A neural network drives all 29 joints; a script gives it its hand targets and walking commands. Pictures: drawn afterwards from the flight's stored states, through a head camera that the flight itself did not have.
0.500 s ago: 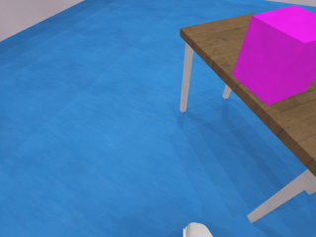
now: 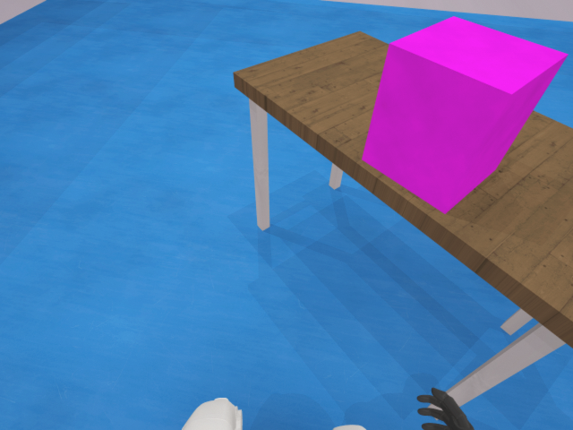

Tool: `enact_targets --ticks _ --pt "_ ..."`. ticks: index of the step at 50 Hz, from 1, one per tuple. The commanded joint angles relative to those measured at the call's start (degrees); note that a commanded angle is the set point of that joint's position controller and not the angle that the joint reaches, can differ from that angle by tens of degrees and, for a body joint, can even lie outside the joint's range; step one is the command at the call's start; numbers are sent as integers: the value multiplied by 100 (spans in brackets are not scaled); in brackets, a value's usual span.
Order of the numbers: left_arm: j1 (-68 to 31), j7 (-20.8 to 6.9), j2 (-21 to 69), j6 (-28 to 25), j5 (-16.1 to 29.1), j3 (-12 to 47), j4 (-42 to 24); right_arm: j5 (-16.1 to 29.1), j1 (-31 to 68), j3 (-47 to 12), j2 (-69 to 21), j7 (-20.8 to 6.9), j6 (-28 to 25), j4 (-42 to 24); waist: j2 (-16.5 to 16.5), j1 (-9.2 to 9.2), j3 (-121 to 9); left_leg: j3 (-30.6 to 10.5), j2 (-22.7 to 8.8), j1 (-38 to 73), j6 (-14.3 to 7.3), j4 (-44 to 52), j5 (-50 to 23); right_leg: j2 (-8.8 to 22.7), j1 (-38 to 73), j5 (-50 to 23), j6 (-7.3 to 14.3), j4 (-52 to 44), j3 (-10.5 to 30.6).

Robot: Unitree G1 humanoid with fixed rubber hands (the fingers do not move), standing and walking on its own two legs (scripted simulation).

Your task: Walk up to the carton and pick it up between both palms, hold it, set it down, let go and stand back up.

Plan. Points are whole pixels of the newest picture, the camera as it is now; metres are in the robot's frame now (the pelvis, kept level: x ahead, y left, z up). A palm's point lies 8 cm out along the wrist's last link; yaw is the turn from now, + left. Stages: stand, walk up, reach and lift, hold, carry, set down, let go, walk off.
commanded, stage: walk up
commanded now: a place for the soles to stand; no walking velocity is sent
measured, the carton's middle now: (449, 114) +0.63 -0.31 +0.11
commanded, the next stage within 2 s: none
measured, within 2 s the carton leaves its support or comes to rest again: neither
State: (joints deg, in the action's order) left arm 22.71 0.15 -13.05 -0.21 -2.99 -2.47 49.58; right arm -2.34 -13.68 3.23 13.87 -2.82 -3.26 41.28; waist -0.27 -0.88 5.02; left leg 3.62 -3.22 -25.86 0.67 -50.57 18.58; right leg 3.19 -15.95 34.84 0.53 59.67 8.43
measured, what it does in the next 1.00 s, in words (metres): walks ahead, turning right: right foot, then left foot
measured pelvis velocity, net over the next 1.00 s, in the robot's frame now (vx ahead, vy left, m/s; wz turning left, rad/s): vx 0.30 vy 0.09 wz -0.65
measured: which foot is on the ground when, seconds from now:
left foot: down 0.00-0.32, up 0.34-0.62, down 0.64-1.00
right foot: up 0.00-0.26, down 0.28-0.66, up 0.68-0.96, down 0.98-1.00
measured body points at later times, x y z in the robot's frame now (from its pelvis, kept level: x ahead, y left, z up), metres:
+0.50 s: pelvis +0.18 +0.04 +0.02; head +0.18 -0.01 +0.46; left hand +0.34 +0.26 -0.07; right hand +0.16 -0.23 -0.14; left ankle +0.26 +0.18 -0.63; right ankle +0.16 -0.10 -0.69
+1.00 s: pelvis +0.30 +0.09 +0.01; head +0.31 +0.04 +0.45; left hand +0.56 +0.25 -0.09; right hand +0.22 -0.18 -0.13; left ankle +0.40 +0.19 -0.69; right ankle +0.28 -0.02 -0.69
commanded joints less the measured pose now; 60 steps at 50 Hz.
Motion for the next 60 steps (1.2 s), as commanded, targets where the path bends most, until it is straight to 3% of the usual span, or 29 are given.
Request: enact_targets --ticks 1,4,8,10,12,13,14,15,16,17,18,22,28,31,32,33,34,35,38,45,48,49,50,51,52,53,56,58,60 --pt "-251 66 -967 -106 -109 -214 -1060 92 -332 337 1723 263 -52 -434 1017 344 441 -5117 -2383 1531 -1459 4354 3827 155 -3017 -494 6 2479 -364" --pt "-323 -50 -929 -75 -18 -307 -968 -118 -114 181 1174 281 -88 -252 795 225 716 -2646 -1908 838 -1464 3780 1614 538 -2411 -1093 -59 1673 -384" --pt "-508 -115 -648 -137 87 -212 -1294 -120 -578 151 1159 275 -176 -80 1017 416 136 -1551 -2038 1797 -1670 3097 -878 643 -2055 -722 33 -116 -468" --pt "-632 -131 -549 -226 98 -184 -1447 -141 -674 165 1202 280 -112 -86 912 479 -151 -760 -1885 1882 -1519 2608 -1808 403 -1535 -886 128 -923 -915" --pt "-183 -118 -552 -311 95 -236 -1442 -102 -485 147 1294 239 -7 -152 680 198 -483 -22 -1586 1234 -1265 2007 -1547 -56 -200 -1547 274 -1746 -1523" --pt "461 -84 -719 -351 102 -339 -1318 -67 -294 92 1286 208 40 -183 345 -196 -781 381 -1331 640 -1072 1252 -1208 -353 974 -2093 381 -2165 -1729" --pt "1113 8 -1066 -372 59 -464 -1177 -41 -383 -18 995 176 70 -227 -437 -539 -1194 828 -885 -19 -763 -253 -1156 -359 2132 -1941 558 -2448 -1268" --pt "1257 147 -1840 -403 -56 -572 -1300 -40 -452 -180 584 90 43 -607 -1914 -639 -1302 875 -146 -1562 -262 -1901 168 1201 2740 -343 1273 -3570 1973" --pt "1205 239 -2202 -319 37 -651 -1344 -19 -127 -71 1051 68 177 -876 -1465 -690 -1209 -221 79 -2200 -101 -2277 1767 2208 2607 540 2015 -4483 4325" --pt "1056 330 -2015 -256 86 -593 -1386 -50 242 14 1282 48 278 -912 -656 -637 -774 -665 -175 -2381 -31 -2554 1677 2271 2349 744 1992 -4560 4164" --pt "772 399 -1904 -233 65 -518 -1459 -13 222 -12 1124 18 271 -904 -486 -499 -389 -677 -283 -2597 48 -2724 1209 2114 2116 -166 1875 -4332 3430" --pt "-329 360 -1513 -308 -20 -297 -1574 -3 -566 -4 880 -68 240 -582 -991 45 105 -531 -422 -1279 200 -1715 704 1276 130 -1739 1418 -3958 1410" --pt "-765 256 -1670 -298 30 -366 -1701 78 -780 79 876 -95 274 -695 -1280 187 -65 -141 -218 303 -17 83 -101 741 -1124 -1121 1031 -3270 813" --pt "-954 158 -1240 -180 82 -195 -1900 73 -1725 255 1220 64 152 -521 0 766 -613 156 256 2593 -147 1028 -856 -24 -2364 -1380 371 -1344 155" --pt "-687 131 -770 -188 134 -47 -2072 -29 -1794 332 1709 132 117 -599 1412 857 -803 -1757 -1018 2540 -546 2155 547 -592 -2641 -811 12 268 -444" --pt "-178 193 -722 -112 148 -66 -2140 -48 -1246 408 2105 207 149 -869 1972 533 -877 -4095 -2413 1849 -1260 3564 1629 -776 -2524 618 -197 1399 -618" --pt "-176 257 -1048 -2 8 -199 -2029 25 -722 393 2107 276 179 -947 1366 410 -586 -4702 -2725 1293 -1766 3998 2858 -369 -2425 333 -169 2094 -405" --pt "-431 230 -1212 39 4 -276 -1954 61 -403 318 1936 329 186 -933 1019 390 -35 -4149 -2501 1083 -1751 3929 2658 -214 -2650 -209 -147 2261 -344" --pt "-296 125 -1074 98 113 -319 -1743 5 -180 193 1580 354 185 -756 1175 339 226 -2397 -2236 775 -1723 3233 951 133 -2228 -340 -130 1760 -392" --pt "-647 -75 -956 169 194 -266 -1776 -73 -224 156 1543 465 136 -702 1166 417 -460 -1176 -2484 1711 -1599 2308 -2153 124 -1500 -382 -67 -246 -628" --pt "136 -146 -1014 14 236 -368 -1541 18 351 56 1497 412 239 -843 628 -214 -878 -3 -1930 611 -1014 1156 -1741 -271 529 -2064 194 -2105 -1023" --pt "255 -135 -1364 -50 204 -478 -1483 84 191 -50 1200 365 275 -893 -337 -330 -1033 466 -1339 134 -607 97 -849 -37 1017 -2238 447 -2851 -191" --pt "-73 -85 -2074 -80 177 -615 -1618 260 76 -203 753 329 303 -1165 -1875 -331 -961 742 -248 -893 -137 -1046 1249 1122 939 -2204 1183 -3727 2303" --pt "-81 -14 -2149 -47 287 -635 -1614 236 428 -76 1103 429 425 -1153 -1317 -525 -815 -165 -264 -842 -48 -1497 2256 1592 457 -2272 1860 -3993 3007" --pt "-191 46 -1809 -51 271 -533 -1648 227 483 -49 1188 444 455 -1088 -976 -433 -658 -346 -314 -1006 18 -1736 2045 1431 649 -2726 1811 -3788 2659" --pt "-345 105 -1715 -25 224 -484 -1687 280 281 -88 1063 444 423 -987 -1004 -358 -648 -338 -262 -1125 20 -1772 1836 1285 813 -3556 1791 -3497 2197" --pt "-853 151 -1415 78 159 -329 -1854 205 -174 -86 1005 439 321 -730 -1103 -148 -747 -323 -279 -580 38 -1126 1481 978 461 -3928 1599 -3163 1588" --pt "-876 130 -1334 111 146 -277 -1855 213 -145 -86 988 421 278 -758 -1067 -169 -893 -233 -181 -244 73 -414 1370 877 460 -4282 1487 -2983 1550" --pt "-1141 92 -1331 153 184 -231 -1876 234 -379 -74 923 399 238 -717 -900 67 -1067 -136 -76 567 -12 714 606 704 122 -4368 1230 -2648 1356"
